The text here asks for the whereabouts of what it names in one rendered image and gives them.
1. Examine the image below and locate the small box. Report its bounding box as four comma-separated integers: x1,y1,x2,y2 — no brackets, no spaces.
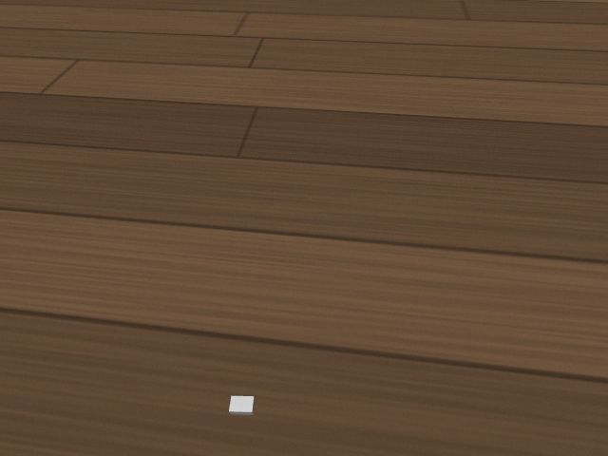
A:
229,396,256,415

